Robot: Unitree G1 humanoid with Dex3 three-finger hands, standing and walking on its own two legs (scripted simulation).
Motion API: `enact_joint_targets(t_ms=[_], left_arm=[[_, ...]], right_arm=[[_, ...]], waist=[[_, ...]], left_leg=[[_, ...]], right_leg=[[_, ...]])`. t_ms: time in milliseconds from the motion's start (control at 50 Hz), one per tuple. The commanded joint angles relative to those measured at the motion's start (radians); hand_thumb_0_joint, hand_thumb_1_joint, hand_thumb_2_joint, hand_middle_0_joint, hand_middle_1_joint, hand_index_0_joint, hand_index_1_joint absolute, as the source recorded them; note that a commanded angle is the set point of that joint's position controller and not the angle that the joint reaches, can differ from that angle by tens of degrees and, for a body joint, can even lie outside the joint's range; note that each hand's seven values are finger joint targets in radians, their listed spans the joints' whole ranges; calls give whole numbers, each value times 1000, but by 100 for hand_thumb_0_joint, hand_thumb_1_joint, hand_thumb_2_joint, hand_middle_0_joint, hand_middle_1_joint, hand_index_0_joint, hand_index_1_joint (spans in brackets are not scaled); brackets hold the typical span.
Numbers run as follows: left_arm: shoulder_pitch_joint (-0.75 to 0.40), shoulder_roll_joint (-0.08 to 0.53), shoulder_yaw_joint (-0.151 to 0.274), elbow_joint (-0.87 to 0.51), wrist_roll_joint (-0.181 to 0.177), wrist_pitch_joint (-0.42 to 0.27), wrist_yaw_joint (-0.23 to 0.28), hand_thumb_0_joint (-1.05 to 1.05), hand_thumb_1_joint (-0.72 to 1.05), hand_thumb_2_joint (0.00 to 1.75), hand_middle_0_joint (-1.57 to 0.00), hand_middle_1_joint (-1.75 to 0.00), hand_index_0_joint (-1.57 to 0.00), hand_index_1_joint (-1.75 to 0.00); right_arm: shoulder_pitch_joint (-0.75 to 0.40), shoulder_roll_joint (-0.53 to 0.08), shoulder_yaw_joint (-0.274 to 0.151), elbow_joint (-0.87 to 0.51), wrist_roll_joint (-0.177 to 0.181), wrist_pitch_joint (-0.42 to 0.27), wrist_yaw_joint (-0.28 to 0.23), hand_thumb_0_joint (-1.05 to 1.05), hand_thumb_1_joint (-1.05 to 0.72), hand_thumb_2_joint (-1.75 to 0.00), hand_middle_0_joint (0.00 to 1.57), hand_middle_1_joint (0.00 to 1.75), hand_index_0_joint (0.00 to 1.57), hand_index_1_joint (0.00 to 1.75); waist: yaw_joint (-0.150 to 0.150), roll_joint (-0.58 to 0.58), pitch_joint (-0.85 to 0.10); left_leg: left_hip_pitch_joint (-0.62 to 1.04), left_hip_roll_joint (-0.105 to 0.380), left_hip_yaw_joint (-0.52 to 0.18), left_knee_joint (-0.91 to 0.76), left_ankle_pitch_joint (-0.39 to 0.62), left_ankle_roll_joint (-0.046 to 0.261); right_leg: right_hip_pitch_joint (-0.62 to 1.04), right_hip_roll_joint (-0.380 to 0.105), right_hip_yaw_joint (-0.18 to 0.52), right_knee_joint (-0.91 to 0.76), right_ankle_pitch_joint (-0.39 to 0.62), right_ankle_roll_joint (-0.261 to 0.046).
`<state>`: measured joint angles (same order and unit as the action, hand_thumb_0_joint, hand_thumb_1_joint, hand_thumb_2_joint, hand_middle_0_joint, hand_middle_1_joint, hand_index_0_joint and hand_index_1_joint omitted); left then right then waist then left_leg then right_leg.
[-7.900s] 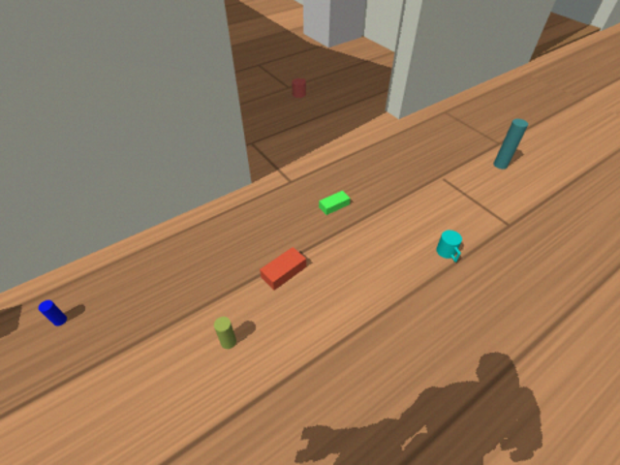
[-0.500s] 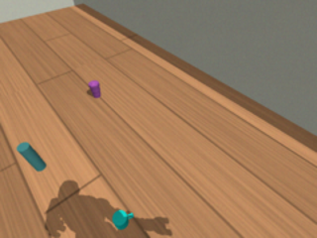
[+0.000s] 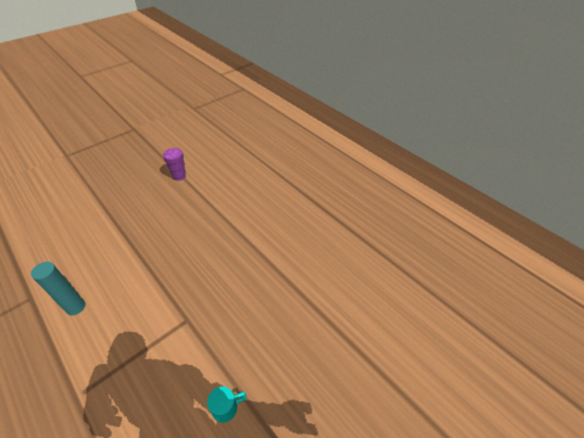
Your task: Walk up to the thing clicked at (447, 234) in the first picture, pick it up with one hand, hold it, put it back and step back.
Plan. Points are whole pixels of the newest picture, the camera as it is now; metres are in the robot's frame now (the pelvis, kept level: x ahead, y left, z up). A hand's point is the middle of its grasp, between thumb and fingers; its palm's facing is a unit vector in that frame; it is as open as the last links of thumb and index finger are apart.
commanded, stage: stand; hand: left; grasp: from above
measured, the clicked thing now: (228, 402) +0.39 +0.21 -0.74
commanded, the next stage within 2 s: rise first in 0.62 s
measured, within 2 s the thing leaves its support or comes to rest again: neither
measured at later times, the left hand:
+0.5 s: hand out of the picture +0.07 +0.25 -0.16, palm faces -0.03 -0.94 -0.34, open 7.4 cm
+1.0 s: hand out of the picture +0.15 +0.25 -0.17, palm faces -0.04 -0.94 -0.35, open 9.7 cm
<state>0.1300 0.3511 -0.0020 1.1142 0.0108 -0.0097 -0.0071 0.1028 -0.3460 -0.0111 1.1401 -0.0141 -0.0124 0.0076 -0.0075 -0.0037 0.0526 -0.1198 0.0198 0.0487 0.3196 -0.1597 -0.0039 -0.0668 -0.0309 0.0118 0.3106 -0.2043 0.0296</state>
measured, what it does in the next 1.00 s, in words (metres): stands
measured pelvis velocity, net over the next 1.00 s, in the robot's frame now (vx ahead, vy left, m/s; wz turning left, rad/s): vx -0.01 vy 0.00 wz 0.02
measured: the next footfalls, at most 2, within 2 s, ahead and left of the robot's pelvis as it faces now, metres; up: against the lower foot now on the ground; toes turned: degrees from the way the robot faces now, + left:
none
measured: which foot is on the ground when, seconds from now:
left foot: down 0.00-1.00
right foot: down 0.00-1.00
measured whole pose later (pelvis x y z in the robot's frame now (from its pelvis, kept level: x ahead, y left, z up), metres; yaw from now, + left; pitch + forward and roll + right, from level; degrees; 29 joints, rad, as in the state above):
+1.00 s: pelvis -0.01 +0.00 -0.02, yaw +1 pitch +7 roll -1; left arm -0.04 0.35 0.15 1.00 0.14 -0.01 -0.04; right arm 0.23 -0.24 -0.03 0.78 0.02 -0.05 -0.02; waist -0.03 -0.02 0.01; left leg -0.48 0.03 0.02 0.64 -0.27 -0.01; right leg -0.42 -0.02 -0.01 0.63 -0.33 0.02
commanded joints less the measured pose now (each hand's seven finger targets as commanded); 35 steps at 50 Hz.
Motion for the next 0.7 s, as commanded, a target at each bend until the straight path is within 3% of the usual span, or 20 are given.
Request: enact_joint_targets(t_ms=[0,280,400,680], left_arm=[[-32,217,40,-59,-2,-17,17,0,90,90,-20,-30,-20,-30],[-28,215,40,-62,1,-16,16,0,90,90,-20,-30,-20,-30],[-24,214,37,-59,2,-19,19,0,90,90,-20,-30,-20,-30],[-26,214,39,-62,1,-19,18,0,90,90,-20,-30,-20,-30]], right_arm=[[-37,-219,-35,-61,5,-17,-11,0,-90,-90,20,30,20,30],[-33,-220,-34,-63,4,-19,-13,0,-90,-90,20,30,20,30],[-35,-218,-33,-64,7,-19,-13,0,-90,-90,20,30,20,30],[-35,-223,-38,-71,6,-20,-13,0,-90,-90,20,30,20,30]], waist=[[4,-2,-56],[5,11,-71],[2,-8,-89],[4,0,-71]], left_leg=[[50,119,-104,-47,123,21],[48,120,-103,-44,128,21],[81,125,-102,-30,187,25],[67,124,-103,-38,158,24]], right_leg=[[-55,-104,74,-55,133,-44],[-45,-107,75,-54,141,-47],[-45,-108,67,-43,193,-42],[-45,-108,67,-52,152,-43]])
